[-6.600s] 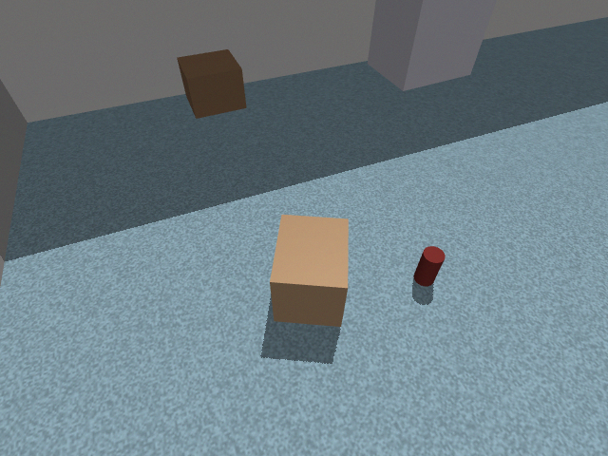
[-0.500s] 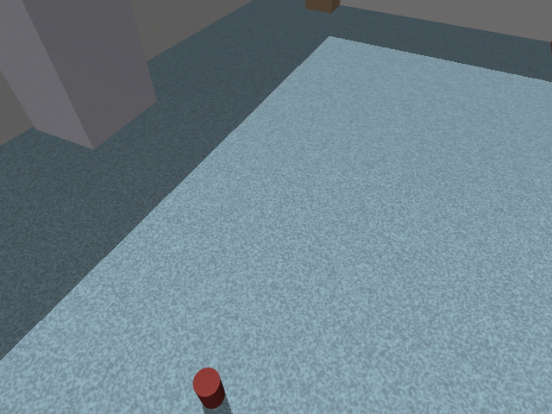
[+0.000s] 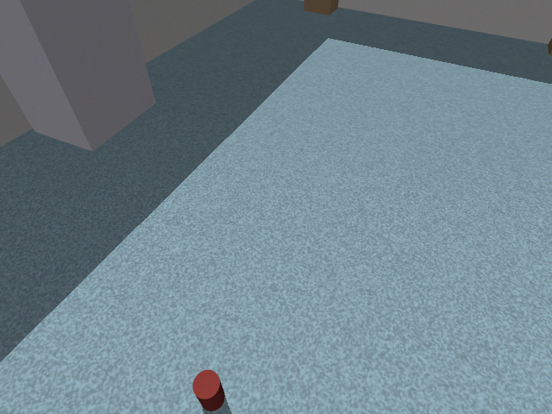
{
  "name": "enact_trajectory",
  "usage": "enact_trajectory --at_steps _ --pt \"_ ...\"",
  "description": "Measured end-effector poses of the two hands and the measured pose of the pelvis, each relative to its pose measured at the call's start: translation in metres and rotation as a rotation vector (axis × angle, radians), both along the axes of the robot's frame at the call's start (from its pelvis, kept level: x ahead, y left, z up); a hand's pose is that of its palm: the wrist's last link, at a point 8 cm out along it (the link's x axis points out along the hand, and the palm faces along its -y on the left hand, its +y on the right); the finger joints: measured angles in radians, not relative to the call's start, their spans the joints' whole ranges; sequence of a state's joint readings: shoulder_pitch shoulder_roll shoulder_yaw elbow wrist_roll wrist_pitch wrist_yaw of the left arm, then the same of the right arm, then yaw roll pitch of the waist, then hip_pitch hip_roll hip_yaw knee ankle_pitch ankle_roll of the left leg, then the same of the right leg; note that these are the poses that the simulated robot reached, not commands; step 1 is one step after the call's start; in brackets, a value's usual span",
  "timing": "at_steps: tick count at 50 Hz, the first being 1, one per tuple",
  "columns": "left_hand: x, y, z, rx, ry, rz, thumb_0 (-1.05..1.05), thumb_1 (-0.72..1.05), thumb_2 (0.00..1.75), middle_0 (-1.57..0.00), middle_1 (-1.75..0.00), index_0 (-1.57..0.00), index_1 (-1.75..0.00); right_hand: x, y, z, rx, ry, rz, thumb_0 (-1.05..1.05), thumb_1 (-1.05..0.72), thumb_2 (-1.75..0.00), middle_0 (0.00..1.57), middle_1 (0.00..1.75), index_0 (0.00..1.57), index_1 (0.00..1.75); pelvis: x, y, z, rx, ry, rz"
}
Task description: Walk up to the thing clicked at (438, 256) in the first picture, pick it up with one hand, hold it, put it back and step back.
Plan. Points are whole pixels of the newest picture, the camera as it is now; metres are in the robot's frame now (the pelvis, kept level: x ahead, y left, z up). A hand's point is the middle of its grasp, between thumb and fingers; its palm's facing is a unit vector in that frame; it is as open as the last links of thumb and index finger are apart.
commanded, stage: go down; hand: left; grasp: from the side
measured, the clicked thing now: (209, 391) +0.34 +0.21 -0.70
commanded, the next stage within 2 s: none
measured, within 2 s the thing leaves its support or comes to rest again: neither
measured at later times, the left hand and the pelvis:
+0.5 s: hand out of the picture +0.14 +0.28 -0.20, palm faces +0.07 -0.95 -0.31, open 14.8 cm; pelvis -0.02 +0.00 -0.06, yaw +0 degrees
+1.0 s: hand out of the picture +0.15 +0.32 -0.26, palm faces +0.14 -0.96 -0.26, open 17.4 cm; pelvis -0.04 +0.00 -0.16, yaw +1 degrees
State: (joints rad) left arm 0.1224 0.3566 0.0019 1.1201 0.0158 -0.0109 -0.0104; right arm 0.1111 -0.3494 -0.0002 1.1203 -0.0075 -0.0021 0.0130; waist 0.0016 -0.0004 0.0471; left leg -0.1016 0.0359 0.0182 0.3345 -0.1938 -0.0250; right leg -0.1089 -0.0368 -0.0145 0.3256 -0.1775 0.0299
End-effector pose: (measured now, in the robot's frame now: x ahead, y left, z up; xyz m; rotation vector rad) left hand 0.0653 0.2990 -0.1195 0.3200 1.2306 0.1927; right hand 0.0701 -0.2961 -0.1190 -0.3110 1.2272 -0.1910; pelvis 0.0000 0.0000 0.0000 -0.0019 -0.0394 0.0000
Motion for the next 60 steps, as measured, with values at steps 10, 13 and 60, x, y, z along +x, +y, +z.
enact_trajectory --at_steps 10,13,60 --pt "0.039 -0.003 -0.006 -0.016 -0.116 0.045 0.01 0.76 0.75 -0.15 -0.20 -0.14 -0.19 0.006 0.016 -0.003 0.017 -0.113 0.005 0.01 -0.96 -0.91 0.20 0.30 0.20 0.30 -0.013 -0.001 -0.009 -0.002 0.074 0.014" --pt "0.061 0.001 -0.011 -0.020 -0.154 0.035 0.01 0.61 0.60 -0.10 -0.15 -0.10 -0.14 0.005 0.026 -0.007 0.033 -0.142 -0.001 0.01 -0.97 -0.91 0.20 0.30 0.20 0.30 -0.017 -0.003 -0.017 -0.004 0.121 0.009" --pt "0.107 0.083 -0.163 -0.085 -0.608 -0.052 -0.01 -0.59 0.05 -0.08 -0.12 -0.09 -0.11 0.058 0.043 -0.197 -0.023 -0.331 0.210 0.01 -0.90 -0.89 0.20 0.30 0.20 0.30 -0.059 0.001 -0.228 -0.052 0.551 0.009"
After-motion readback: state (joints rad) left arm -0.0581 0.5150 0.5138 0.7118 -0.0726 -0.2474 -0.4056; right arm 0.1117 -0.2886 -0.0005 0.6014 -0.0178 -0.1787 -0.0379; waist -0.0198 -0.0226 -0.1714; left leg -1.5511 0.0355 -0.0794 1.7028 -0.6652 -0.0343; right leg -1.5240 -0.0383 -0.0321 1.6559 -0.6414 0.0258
